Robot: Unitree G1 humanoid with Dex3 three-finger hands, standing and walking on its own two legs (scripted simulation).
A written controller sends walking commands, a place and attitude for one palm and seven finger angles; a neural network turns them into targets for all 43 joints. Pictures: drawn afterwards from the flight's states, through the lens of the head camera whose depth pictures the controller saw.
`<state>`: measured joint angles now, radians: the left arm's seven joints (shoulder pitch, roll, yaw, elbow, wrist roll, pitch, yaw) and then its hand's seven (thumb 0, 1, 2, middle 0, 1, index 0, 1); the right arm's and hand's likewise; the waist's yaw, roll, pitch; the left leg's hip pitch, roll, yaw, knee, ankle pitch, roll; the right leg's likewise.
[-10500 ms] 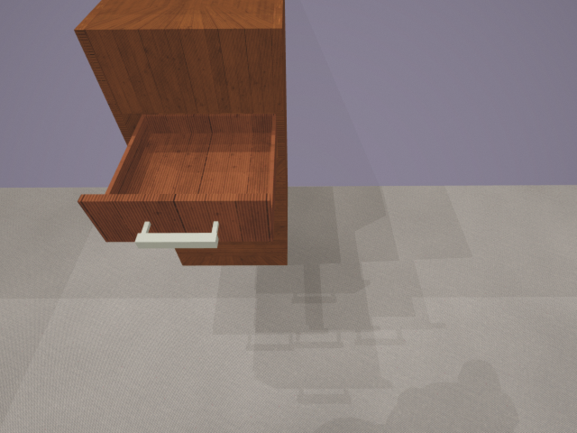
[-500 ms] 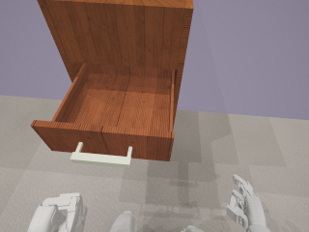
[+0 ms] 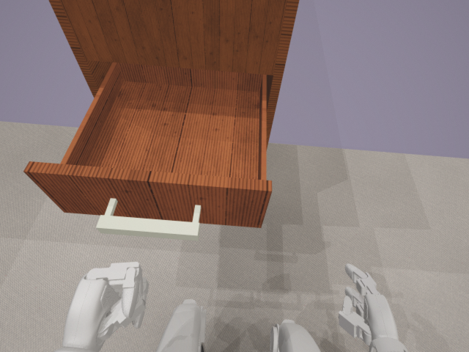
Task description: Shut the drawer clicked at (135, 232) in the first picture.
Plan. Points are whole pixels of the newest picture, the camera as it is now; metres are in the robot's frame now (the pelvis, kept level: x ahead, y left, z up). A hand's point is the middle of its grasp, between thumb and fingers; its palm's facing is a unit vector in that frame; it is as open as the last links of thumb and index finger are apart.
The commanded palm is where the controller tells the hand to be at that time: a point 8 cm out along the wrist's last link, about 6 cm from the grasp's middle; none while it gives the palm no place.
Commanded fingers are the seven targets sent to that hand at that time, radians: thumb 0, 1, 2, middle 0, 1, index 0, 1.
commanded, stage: bring the fist close to the handle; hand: left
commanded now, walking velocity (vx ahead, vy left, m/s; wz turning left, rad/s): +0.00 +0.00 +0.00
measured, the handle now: (152, 217) +0.33 +0.17 +0.02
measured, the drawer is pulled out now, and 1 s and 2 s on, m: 0.29 0.29 0.21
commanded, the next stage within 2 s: push the drawer shut in 0.74 s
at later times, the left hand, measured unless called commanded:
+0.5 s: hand (153, 289) +0.21 +0.14 +0.02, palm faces -0.04 -1.00 -0.02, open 3.3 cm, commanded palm +0.19 +0.19 +0.02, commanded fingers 0.00 0.90 0.90 -1.40 -1.60 -1.40 -1.60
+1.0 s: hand (158, 280) +0.23 +0.14 +0.01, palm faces -0.04 -1.00 -0.06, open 3.3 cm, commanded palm +0.22 +0.19 +0.02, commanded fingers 0.00 0.90 0.90 -1.40 -1.60 -1.40 -1.60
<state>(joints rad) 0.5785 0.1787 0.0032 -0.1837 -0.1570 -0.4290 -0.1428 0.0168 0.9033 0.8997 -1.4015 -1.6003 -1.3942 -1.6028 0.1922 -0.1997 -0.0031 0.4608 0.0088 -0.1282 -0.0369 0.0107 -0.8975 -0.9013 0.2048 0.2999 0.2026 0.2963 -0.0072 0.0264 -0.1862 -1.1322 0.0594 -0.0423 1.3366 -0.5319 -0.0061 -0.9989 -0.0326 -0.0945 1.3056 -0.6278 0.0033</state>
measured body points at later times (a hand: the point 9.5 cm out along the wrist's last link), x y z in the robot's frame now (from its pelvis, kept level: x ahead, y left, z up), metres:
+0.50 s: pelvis +0.00 +0.00 -0.02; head +0.10 +0.02 +0.41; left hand +0.21 +0.19 +0.02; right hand +0.21 -0.22 -0.10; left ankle +0.06 +0.12 -0.61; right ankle +0.00 -0.13 -0.61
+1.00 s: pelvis +0.00 -0.01 -0.02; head +0.10 +0.01 +0.42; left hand +0.22 +0.19 +0.02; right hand +0.20 -0.24 -0.10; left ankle +0.06 +0.12 -0.61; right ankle +0.00 -0.13 -0.61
